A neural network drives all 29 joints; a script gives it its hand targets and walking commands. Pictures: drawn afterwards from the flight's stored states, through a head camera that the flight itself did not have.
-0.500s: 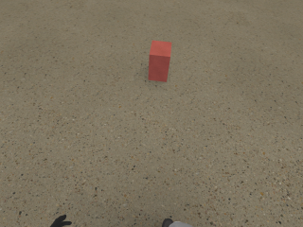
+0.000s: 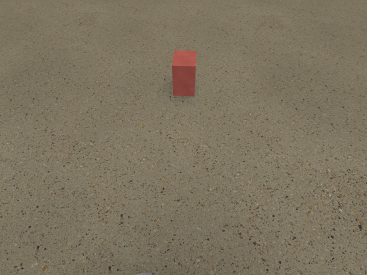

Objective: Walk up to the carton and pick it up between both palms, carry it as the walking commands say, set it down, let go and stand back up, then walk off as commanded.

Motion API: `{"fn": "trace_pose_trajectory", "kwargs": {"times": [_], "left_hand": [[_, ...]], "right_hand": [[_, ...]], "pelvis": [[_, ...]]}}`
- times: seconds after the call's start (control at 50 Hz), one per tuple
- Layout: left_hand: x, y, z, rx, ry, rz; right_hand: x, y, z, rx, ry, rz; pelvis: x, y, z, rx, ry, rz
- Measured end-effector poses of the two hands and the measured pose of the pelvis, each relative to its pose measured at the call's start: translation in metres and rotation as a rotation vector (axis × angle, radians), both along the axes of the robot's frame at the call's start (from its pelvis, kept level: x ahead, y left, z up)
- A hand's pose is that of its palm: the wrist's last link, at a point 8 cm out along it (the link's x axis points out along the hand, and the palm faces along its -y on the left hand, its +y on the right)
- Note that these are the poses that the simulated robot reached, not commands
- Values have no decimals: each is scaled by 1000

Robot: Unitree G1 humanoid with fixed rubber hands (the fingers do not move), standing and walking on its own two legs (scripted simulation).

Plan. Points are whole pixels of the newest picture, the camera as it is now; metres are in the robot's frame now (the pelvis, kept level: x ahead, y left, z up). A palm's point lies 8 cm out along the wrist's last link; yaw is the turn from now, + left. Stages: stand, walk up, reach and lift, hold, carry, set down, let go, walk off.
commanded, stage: stand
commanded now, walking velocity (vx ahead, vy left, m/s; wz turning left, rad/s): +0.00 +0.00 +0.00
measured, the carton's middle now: (184, 73) +1.67 +0.02 -0.63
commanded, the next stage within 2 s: walk off in 0.06 s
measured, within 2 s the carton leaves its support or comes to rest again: neither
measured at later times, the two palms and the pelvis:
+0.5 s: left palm out of the picture +0.03 +0.24 -0.13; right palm out of the picture -0.04 -0.30 -0.12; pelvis -0.06 -0.03 +0.00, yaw -6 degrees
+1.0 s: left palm out of the picture +0.05 +0.09 -0.13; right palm out of the picture -0.10 -0.42 -0.12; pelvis -0.11 -0.14 -0.01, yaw -20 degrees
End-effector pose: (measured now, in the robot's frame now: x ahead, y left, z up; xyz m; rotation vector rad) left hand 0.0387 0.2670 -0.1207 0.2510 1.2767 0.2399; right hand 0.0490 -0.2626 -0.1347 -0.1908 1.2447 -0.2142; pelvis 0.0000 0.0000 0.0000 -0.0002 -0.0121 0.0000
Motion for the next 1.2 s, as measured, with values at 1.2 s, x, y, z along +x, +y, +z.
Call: {"fn": "trace_pose_trajectory", "kwargs": {"times": [1.2], "left_hand": [[41, -222, -8, -146, -72, -564]], "right_hand": [[-261, -179, 50, -205, 33, -460]], "pelvis": [[-123, -158, 7, -40, 18, -479]]}}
